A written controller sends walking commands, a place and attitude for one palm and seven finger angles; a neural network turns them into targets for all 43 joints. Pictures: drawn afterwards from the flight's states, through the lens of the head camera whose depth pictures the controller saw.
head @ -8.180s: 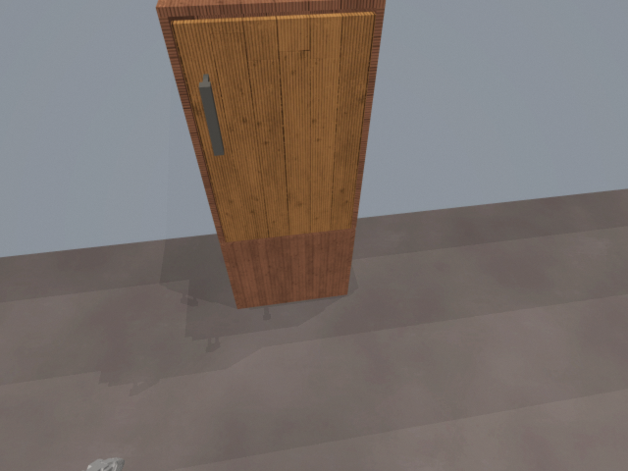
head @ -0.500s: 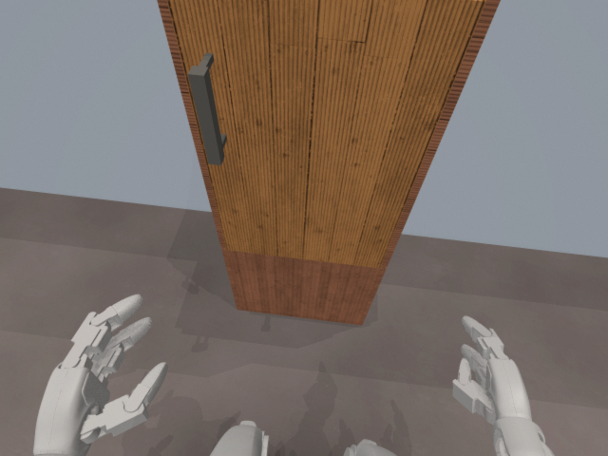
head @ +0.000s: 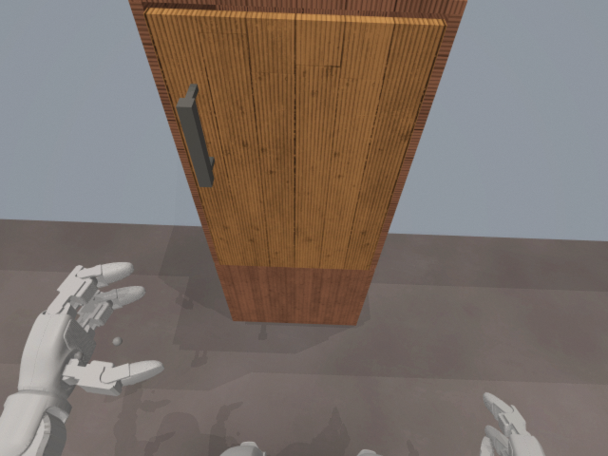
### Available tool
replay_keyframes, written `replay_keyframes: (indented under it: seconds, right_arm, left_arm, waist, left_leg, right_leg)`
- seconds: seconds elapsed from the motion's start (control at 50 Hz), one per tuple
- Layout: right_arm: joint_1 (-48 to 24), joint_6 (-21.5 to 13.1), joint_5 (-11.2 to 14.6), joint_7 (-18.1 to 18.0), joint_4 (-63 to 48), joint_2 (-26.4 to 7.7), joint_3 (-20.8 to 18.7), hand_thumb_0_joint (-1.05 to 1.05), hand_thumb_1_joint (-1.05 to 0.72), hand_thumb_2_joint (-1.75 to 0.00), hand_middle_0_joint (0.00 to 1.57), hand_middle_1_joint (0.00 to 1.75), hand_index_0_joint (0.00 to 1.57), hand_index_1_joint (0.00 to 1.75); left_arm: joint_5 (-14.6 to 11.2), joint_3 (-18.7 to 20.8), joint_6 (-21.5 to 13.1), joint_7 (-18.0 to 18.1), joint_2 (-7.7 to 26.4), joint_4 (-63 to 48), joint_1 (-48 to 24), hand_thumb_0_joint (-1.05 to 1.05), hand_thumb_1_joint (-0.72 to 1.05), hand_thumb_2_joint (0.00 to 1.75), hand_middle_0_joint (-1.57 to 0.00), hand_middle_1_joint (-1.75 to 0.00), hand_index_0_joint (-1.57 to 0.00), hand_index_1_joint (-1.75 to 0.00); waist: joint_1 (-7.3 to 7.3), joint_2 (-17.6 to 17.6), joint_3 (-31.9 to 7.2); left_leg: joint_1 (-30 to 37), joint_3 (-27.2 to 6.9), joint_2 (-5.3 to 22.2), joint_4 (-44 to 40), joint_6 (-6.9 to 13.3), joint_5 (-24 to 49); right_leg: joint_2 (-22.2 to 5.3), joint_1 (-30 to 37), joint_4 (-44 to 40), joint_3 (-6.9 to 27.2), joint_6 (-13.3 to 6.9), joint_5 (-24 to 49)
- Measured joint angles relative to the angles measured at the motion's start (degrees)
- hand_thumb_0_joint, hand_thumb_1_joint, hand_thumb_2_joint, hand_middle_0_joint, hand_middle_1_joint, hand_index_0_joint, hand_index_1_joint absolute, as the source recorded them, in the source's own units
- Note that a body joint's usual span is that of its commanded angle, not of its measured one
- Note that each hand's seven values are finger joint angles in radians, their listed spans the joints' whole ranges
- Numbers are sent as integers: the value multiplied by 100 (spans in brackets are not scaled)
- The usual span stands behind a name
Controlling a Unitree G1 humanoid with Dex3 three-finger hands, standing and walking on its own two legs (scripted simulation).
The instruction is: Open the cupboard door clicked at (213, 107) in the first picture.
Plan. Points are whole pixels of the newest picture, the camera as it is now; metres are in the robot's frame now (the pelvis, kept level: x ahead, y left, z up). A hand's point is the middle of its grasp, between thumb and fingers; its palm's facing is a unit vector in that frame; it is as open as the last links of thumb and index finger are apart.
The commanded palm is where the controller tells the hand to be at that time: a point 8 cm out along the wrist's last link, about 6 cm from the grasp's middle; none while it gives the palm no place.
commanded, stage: raise the hand with hooked fingers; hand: left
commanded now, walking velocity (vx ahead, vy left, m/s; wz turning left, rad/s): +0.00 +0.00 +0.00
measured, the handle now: (200, 138) +0.54 +0.19 +0.10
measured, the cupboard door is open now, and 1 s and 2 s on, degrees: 0 0 0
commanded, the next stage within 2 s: move the hooked fingers beside the handle in 1.06 s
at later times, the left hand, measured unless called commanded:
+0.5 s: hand (55, 273) +0.29 +0.30 +0.11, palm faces +0.06 -1.00 -0.05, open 13.9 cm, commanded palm +0.26 +0.34 +0.12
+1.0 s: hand (67, 258) +0.30 +0.29 +0.12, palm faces +0.07 -1.00 -0.03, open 14.0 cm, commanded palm +0.27 +0.33 +0.12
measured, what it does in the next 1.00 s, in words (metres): stands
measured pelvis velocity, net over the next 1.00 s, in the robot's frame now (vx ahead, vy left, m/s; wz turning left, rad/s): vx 0.01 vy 0.01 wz -0.01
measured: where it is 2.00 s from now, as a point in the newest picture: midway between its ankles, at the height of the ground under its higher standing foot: outside the picture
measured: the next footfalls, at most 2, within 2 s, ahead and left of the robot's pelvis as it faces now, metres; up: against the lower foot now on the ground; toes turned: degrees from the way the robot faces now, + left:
none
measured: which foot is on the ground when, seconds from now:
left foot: down 0.00-1.00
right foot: down 0.00-1.00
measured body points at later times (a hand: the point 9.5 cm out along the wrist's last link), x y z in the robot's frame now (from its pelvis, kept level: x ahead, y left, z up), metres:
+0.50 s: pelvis +0.01 +0.03 +0.02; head +0.03 +0.03 +0.47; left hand +0.28 +0.35 +0.11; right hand +0.18 -0.20 -0.06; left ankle +0.02 +0.10 -0.70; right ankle +0.02 -0.09 -0.70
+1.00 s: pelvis +0.01 +0.01 +0.03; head +0.03 +0.01 +0.47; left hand +0.30 +0.34 +0.12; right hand +0.16 -0.24 -0.06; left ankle +0.02 +0.10 -0.70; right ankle +0.02 -0.09 -0.70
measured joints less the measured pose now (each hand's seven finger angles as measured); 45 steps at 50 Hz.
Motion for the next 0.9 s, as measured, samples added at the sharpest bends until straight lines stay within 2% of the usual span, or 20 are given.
replay_keyframes:
  seconds: [0.12, 0.3, 0.44, 0.58, 0.74, 0.9]
  right_arm:
    - [-169, -68, -1, -16, -102, 51, 121, 1, -90, -90, 20, 30, 20, 30]
    - [-322, -24, -12, -8, -202, 224, 376, 1, -90, -90, 21, 30, 20, 30]
    - [-298, 46, -9, -53, -143, 233, 463, 1, -90, -90, 21, 31, 20, 30]
    - [-180, 131, 9, -112, -58, 166, 470, 1, -90, -90, 21, 31, 20, 30]
    - [-30, 182, 24, -68, -67, 40, 364, 1, -90, -90, 21, 30, 20, 30]
    - [-9, 181, -6, -68, -57, 48, 314, 1, -90, -90, 21, 30, 20, 30]
  left_arm:
    - [11, 76, 194, -9, 136, 141, -380, 0, -25, 40, -28, -104, -28, -104]
    - [4, 299, 726, -245, 348, 513, -1036, -1, -43, 33, -29, -116, -30, -116]
    - [85, 455, 1028, -408, 523, 858, -1562, -1, -48, 30, -30, -119, -30, -119]
    - [67, 708, 1209, -595, 778, 1316, -2048, -1, -49, 30, -30, -120, -30, -120]
    - [32, 737, 1266, -719, 831, 1499, -2120, -1, -50, 30, -30, -120, -30, -120]
    - [119, 770, 1112, -534, 661, 1344, -1949, -1, -50, 30, -30, -120, -30, -120]
  waist:
    - [43, -27, 38]
    - [178, 29, 53]
    - [227, 62, 134]
    - [187, 43, 188]
    - [105, 29, 162]
    - [93, 13, 190]
  left_leg:
    - [276, 10, -46, -206, 59, 62]
    - [643, 29, -108, -507, 130, 151]
    - [847, 34, -154, -718, 163, 241]
    - [1022, 66, -170, -956, 170, 347]
    - [1085, 116, -158, -1100, 157, 406]
    - [1150, 129, -125, -1158, 111, 425]
  right_leg:
    - [-20, 303, -257, 8, 65, 104]
    - [-45, 701, -621, 26, 149, 245]
    - [-67, 920, -855, 30, 190, 352]
    - [-60, 1074, -1076, 61, 198, 461]
    - [-36, 1096, -1184, 114, 184, 518]
    - [2, 1130, -1202, 132, 141, 516]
